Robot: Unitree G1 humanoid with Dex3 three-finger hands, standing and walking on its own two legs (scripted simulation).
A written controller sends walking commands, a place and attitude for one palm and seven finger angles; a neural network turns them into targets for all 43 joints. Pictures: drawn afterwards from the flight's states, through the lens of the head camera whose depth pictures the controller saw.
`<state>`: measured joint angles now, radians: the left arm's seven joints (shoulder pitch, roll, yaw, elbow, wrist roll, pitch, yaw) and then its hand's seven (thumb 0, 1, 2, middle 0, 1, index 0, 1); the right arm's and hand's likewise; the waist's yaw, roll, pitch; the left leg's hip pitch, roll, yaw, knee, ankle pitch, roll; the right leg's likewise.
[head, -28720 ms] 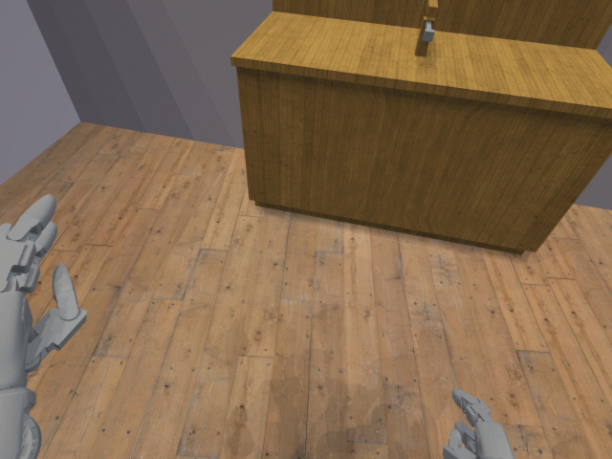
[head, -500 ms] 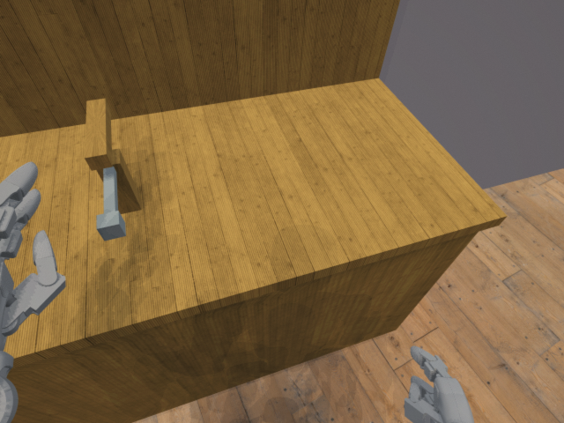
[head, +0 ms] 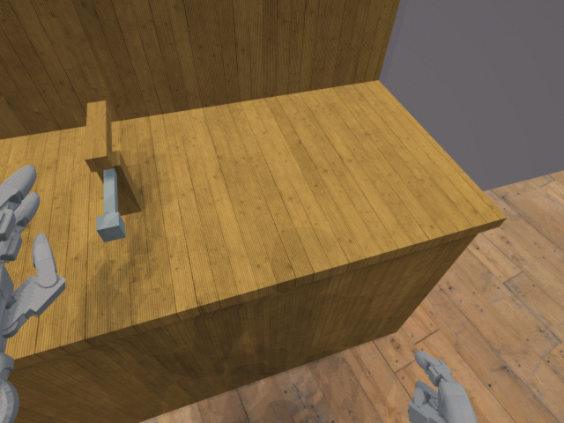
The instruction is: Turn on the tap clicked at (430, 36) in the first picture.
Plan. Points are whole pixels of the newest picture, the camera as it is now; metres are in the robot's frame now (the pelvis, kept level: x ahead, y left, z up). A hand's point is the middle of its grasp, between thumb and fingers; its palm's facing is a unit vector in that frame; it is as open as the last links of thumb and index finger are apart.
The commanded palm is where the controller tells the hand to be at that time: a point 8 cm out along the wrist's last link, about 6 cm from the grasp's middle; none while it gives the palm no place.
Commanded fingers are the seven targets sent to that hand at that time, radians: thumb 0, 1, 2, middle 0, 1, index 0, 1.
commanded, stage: shuffle to correct the standing spot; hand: left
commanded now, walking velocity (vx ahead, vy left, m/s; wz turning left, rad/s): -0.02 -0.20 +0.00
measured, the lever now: (111, 227) +0.34 +0.26 +0.09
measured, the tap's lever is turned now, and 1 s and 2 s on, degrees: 0 0 0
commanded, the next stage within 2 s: come to a stop and stand still in 0.58 s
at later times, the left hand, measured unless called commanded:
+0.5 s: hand (59, 281) +0.22 +0.24 +0.17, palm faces +0.35 -0.85 -0.39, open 7.4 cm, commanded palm +0.16 +0.28 +0.19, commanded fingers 0.00 0.90 0.90 -0.20 -0.30 -0.20 -0.30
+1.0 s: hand (47, 292) +0.21 +0.25 +0.16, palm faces +0.29 -0.88 -0.37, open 7.4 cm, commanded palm +0.15 +0.29 +0.19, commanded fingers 0.00 0.90 0.90 -0.20 -0.30 -0.20 -0.30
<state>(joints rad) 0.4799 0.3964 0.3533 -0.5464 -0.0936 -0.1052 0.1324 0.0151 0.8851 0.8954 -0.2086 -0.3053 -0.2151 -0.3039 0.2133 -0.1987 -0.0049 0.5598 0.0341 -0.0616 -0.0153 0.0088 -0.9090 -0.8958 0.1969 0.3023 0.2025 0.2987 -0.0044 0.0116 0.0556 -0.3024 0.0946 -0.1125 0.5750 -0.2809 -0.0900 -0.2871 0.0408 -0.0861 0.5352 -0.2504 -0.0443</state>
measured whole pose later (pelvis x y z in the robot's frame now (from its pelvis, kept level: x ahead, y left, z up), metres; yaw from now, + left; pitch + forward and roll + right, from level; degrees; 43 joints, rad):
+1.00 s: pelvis -0.02 +0.02 +0.00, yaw -3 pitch -3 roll +0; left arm 0.41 0.37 0.34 -0.47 -0.05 -0.23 0.07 0.01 0.89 0.90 -0.21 -0.30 -0.21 -0.30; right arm 0.22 -0.21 -0.01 0.56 0.02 -0.18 0.00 0.01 -0.91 -0.90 0.20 0.30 0.20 0.30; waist 0.02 -0.05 0.10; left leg -0.27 0.02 0.05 0.55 -0.24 0.01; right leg -0.29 0.00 -0.02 0.55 -0.22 -0.01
